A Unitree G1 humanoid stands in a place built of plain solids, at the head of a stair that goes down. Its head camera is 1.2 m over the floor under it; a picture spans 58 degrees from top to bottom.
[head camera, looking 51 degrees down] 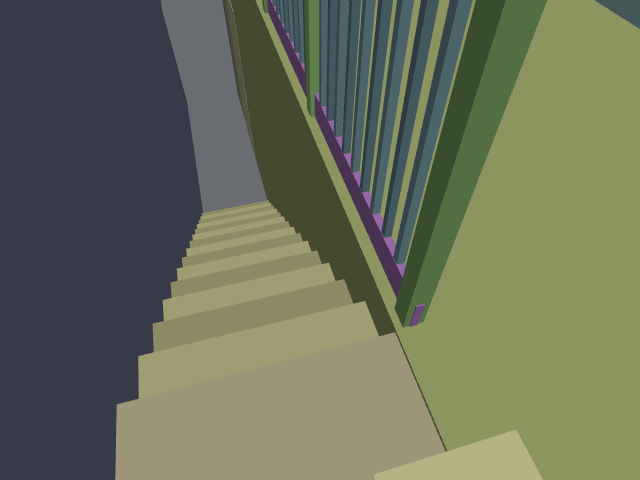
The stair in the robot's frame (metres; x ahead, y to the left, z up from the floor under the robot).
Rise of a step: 0.19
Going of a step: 0.23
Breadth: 0.82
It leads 15 degrees to the left of straight ahead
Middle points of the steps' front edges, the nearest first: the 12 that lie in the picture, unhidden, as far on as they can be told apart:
0.51 0.16 0.00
0.73 0.23 -0.19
0.95 0.29 -0.37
1.17 0.35 -0.56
1.40 0.41 -0.75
1.62 0.47 -0.94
1.84 0.53 -1.13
2.06 0.59 -1.31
2.29 0.66 -1.50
2.51 0.72 -1.69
2.73 0.78 -1.88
2.95 0.84 -2.06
